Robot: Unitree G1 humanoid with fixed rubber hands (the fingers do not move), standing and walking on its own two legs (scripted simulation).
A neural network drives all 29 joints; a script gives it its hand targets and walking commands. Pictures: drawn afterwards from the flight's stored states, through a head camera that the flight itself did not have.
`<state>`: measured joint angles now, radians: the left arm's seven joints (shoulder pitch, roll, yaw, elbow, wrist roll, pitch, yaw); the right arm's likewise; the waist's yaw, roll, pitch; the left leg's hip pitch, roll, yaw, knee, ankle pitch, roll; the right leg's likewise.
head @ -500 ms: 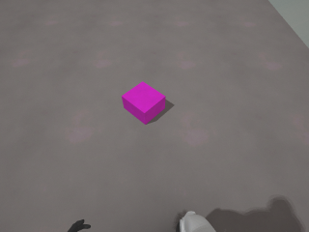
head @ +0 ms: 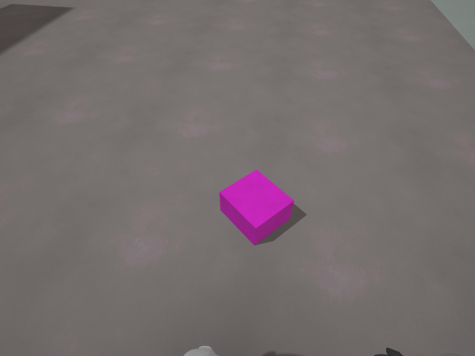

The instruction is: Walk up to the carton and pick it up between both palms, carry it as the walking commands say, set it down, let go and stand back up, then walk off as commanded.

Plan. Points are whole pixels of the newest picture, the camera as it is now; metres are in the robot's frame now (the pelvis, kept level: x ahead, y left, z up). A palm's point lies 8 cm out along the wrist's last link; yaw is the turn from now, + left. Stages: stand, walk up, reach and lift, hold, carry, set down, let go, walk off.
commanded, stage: walk up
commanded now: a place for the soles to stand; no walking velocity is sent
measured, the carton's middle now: (255, 205) +0.91 +0.01 -0.67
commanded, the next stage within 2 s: none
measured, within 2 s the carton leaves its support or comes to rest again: neither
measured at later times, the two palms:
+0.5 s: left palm (168, 261) +0.32 +0.19 -0.09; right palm out of the picture +0.15 -0.28 -0.13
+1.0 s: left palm (160, 237) +0.38 +0.23 -0.11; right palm (373, 229) +0.43 -0.26 -0.10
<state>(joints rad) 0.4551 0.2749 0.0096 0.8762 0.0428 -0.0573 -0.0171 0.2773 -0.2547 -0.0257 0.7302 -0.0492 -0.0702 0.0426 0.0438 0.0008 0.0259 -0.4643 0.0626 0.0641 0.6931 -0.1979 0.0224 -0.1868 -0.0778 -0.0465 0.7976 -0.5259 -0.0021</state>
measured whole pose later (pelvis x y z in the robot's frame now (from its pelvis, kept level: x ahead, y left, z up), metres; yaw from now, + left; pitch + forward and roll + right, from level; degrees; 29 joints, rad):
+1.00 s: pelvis +0.35 -0.02 +0.01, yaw +1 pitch -3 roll +1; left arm 0.34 0.24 -0.01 0.82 0.03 0.00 0.00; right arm 0.26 -0.22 0.00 0.79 -0.02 -0.03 -0.02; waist 0.00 -0.02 0.11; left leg -0.34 0.04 0.11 0.62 -0.23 0.03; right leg -0.42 -0.07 -0.06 0.99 -0.54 0.00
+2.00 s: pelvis +0.39 -0.07 +0.02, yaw +7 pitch +0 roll +0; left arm 0.20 0.35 0.03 0.79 0.08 0.06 -0.05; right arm 0.37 -0.23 -0.04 0.92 -0.04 -0.02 -0.08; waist 0.00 -0.05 0.06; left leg -0.34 0.05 -0.05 0.54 -0.21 -0.03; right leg -0.52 -0.04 -0.01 1.00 -0.45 0.04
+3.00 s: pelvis +0.55 -0.34 +0.00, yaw +34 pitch -3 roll +1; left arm 0.18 0.21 -0.01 0.72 0.02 0.02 0.03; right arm 0.23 -0.30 -0.09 0.71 -0.03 0.05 0.00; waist -0.02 0.04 0.12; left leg -0.50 -0.03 -0.04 1.16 -0.53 -0.04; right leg -0.39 -0.14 -0.08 0.76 -0.31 0.04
